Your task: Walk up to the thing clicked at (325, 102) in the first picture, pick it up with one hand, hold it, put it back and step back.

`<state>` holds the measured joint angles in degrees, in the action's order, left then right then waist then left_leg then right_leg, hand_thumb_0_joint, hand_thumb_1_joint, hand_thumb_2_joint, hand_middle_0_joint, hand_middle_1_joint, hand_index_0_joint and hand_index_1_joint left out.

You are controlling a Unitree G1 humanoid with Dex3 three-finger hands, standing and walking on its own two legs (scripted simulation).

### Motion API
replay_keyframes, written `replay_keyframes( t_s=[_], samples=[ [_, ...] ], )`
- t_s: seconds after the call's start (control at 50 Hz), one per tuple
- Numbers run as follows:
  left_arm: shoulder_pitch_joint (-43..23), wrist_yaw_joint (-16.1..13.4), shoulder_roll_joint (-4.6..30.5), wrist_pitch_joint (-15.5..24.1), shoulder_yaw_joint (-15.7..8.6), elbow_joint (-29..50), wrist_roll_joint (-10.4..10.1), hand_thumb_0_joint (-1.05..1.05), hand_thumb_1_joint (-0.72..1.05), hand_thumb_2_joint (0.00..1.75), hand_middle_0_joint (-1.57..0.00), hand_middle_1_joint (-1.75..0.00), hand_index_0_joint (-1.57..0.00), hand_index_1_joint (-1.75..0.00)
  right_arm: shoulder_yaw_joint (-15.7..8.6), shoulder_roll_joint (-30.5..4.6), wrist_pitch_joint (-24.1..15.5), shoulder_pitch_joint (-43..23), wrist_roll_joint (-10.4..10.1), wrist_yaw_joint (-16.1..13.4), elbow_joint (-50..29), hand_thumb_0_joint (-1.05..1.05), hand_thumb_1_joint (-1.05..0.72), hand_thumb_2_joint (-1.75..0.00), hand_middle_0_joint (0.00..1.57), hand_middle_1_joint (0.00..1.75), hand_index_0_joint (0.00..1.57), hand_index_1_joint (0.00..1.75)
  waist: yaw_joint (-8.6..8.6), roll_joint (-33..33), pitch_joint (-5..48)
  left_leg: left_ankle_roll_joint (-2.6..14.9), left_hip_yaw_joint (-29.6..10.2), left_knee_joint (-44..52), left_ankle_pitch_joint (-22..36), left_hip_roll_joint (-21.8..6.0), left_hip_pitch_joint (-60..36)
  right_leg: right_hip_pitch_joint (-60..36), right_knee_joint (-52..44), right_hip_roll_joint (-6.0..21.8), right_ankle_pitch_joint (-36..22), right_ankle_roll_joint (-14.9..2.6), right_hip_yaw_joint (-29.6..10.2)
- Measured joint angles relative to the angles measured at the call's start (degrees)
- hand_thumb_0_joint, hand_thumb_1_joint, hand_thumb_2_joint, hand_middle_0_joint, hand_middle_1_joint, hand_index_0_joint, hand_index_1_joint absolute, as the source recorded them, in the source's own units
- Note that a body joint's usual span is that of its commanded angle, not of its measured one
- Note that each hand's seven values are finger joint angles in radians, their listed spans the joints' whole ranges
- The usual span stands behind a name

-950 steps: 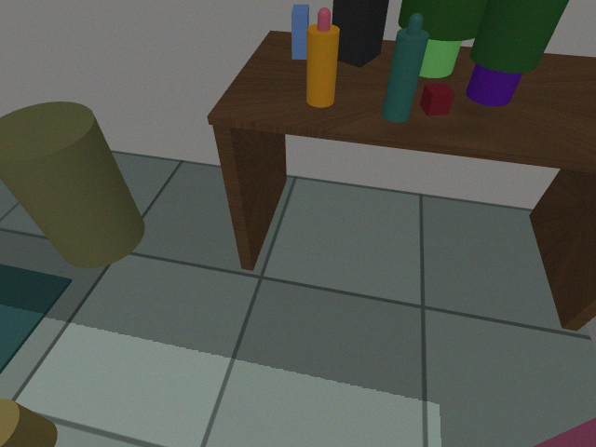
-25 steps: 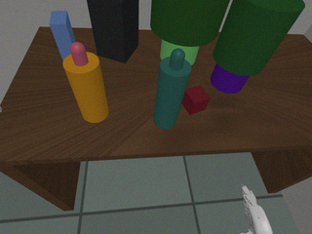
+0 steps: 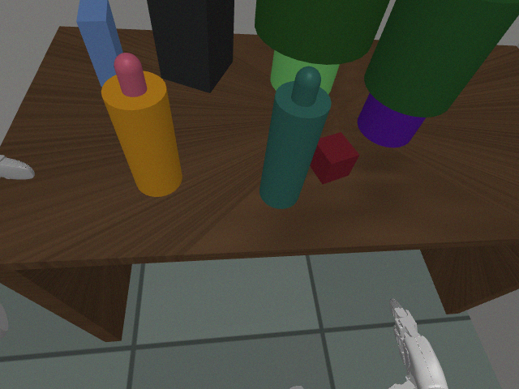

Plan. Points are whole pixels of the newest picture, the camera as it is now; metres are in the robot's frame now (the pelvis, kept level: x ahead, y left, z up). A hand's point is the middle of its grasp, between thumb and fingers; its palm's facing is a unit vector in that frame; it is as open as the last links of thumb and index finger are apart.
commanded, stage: approach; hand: left
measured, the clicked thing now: (145, 129) +0.50 +0.13 +0.11
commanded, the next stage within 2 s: close in in 0.06 s
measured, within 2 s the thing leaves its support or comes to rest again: neither
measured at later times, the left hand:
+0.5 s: hand (123, 133) +0.53 +0.17 +0.08, palm faces +0.07 -1.00 +0.01, open 17.6 cm
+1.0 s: hand (136, 135) +0.52 +0.15 +0.08, palm faces +0.08 -1.00 +0.00, open 16.7 cm
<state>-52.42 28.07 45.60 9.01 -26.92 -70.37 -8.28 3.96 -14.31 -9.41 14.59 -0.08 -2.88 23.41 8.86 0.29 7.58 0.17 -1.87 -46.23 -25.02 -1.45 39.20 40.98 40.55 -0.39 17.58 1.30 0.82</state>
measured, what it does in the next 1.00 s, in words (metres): stands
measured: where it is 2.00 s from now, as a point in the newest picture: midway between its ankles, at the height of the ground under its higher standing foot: outside the picture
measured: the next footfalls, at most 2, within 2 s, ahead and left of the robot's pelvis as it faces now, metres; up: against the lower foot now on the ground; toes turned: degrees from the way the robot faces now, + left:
none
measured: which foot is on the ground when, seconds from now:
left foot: down 0.00-1.00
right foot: down 0.00-1.00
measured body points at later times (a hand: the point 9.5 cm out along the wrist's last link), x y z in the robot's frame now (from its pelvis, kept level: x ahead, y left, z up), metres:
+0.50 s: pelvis -0.02 -0.01 -0.03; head +0.12 +0.01 +0.40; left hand +0.52 +0.23 +0.08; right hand +0.12 -0.29 -0.06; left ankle -0.04 +0.11 -0.71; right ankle +0.01 -0.14 -0.71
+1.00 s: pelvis -0.03 -0.02 -0.04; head +0.10 +0.00 +0.40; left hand +0.51 +0.20 +0.08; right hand +0.14 -0.28 -0.06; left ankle -0.04 +0.11 -0.71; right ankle +0.01 -0.14 -0.71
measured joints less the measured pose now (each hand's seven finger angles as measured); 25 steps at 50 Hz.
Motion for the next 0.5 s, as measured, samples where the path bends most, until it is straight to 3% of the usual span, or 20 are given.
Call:
replay_keyframes(
  t_s=[0.18, 0.3, 0.4, 0.5],
  samples=[
    [-0.51, -6.48, -9.89, 2.91, 2.83, 3.83, 1.1, -0.01, -0.46, 0.12, -0.02, -0.04, -0.02, -0.05, -0.45, 0.33, 0.65, 0.97, 1.19, 2.29, -7.74, -0.01, 0.56, -0.05, 0.06, 0.05, 0.06, 0.06, 2.52, 0.6, -0.73, -0.2, 0.08, -5.25, -1.79, -0.17, 5.61, 5.88, 5.42, -0.2, 1.7, -0.06, -0.15],
    [-2.26, -13.05, -12.42, 4.59, 1.5, 5.62, 3.12, -0.01, -0.47, 0.12, -0.03, -0.04, -0.03, -0.05, -2.27, -0.01, 2.52, 3.05, 2.02, 3.66, -12.39, -0.01, 0.56, -0.05, 0.06, 0.05, 0.06, 0.06, 5.24, 0.53, -1.98, -0.36, 0.66, -8.19, -2.76, -0.7, 8.83, 9.6, 8.55, -0.78, 2.36, -0.25, -0.75],
    [-3.69, -17.6, -12.2, 5.95, 0.72, 5.81, 4.38, 0.0, -0.57, 0.07, -0.03, -0.05, -0.04, -0.05, -4.65, -0.47, 4.85, 3.92, 2.42, 3.74, -13.71, -0.01, 0.55, -0.05, 0.05, 0.05, 0.06, 0.05, 5.15, -0.49, -2.08, -0.44, 1.1, -9.58, -3.17, -0.82, 10.62, 11.84, 10.38, -0.94, 2.77, -0.37, -1.2],
    [-5.18, -18.9, -12.71, 6.05, 2.16, 3.53, 4.58, -0.01, -0.59, 0.06, -0.04, -0.06, -0.05, -0.05, -5.69, -0.64, 6.35, 3.38, 2.31, 3.23, -13.5, -0.01, 0.55, -0.05, 0.05, 0.05, 0.06, 0.05, 3.99, -1.07, -1.05, -0.57, 0.96, -10.04, -3.23, -0.6, 11.23, 12.65, 11.43, -0.73, 3.21, -0.52, -1.08]
  ],
)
